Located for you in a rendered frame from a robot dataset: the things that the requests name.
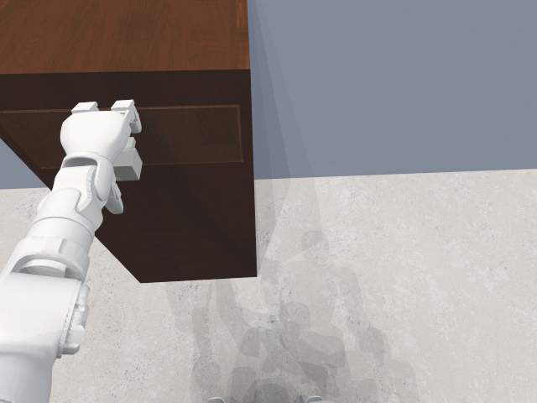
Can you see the handle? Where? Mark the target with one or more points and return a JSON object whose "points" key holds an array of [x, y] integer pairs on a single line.
{"points": [[128, 165]]}

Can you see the left robot upper arm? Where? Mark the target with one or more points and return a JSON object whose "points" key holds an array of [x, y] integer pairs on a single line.
{"points": [[41, 318]]}

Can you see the left robot forearm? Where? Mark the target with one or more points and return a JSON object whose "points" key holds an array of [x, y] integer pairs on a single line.
{"points": [[61, 235]]}

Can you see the robot left hand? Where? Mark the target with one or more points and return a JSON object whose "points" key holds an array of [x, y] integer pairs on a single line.
{"points": [[101, 132]]}

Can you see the drawer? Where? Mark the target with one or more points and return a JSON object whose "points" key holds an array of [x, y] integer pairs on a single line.
{"points": [[169, 134]]}

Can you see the cabinet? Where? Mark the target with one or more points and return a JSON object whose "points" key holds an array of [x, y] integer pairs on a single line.
{"points": [[181, 221]]}

